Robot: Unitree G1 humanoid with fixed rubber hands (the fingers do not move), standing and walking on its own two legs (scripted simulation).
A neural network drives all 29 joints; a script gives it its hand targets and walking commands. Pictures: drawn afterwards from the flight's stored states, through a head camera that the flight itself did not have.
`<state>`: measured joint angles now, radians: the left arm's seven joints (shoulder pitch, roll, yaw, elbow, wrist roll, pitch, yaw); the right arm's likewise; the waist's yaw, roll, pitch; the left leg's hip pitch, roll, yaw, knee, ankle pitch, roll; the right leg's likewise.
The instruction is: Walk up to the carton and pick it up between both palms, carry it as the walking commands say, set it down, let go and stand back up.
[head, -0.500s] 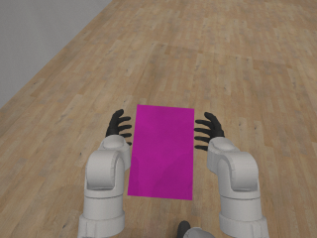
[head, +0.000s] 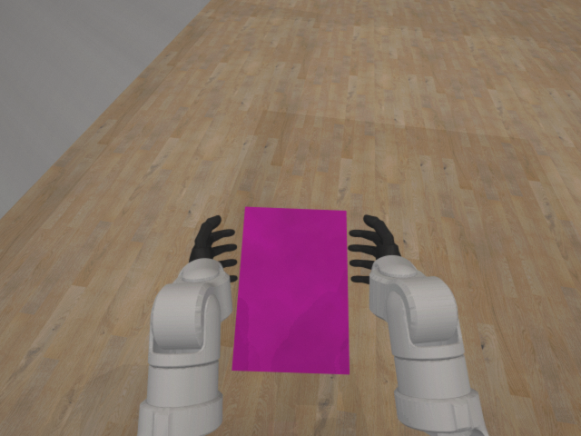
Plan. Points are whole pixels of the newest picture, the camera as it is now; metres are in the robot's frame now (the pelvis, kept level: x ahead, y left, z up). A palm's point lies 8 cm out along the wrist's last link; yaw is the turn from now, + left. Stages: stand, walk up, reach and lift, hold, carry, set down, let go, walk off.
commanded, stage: carry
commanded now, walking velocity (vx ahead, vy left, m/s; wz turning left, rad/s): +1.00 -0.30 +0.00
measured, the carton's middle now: (291, 292) +0.33 +0.00 +0.00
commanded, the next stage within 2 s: none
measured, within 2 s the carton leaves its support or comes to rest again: neither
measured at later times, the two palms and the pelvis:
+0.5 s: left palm (276, 85) +0.81 +0.02 +0.09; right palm (373, 80) +0.83 -0.21 +0.08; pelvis +0.51 -0.14 +0.01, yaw +7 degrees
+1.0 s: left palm out of the picture +1.36 -0.08 +0.11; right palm out of the picture +1.35 -0.31 +0.12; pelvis +1.06 -0.19 +0.03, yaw +0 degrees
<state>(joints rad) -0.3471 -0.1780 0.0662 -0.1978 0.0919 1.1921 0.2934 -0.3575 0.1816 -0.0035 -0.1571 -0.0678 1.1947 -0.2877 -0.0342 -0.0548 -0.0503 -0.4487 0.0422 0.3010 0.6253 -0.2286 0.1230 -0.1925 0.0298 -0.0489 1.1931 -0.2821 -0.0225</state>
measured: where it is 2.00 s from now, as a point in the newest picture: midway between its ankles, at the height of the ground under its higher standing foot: (336, 111)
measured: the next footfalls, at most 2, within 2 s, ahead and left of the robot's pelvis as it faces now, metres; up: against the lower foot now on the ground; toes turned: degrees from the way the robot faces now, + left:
right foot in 0.34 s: +0.58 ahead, -0.21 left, +0.00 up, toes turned -5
left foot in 0.74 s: +0.97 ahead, -0.07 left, +0.00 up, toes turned +15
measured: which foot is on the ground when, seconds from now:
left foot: down 0.00-0.36, up 0.38-0.72, down 0.74-1.00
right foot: up 0.00-0.32, down 0.34-0.76, up 0.78-1.00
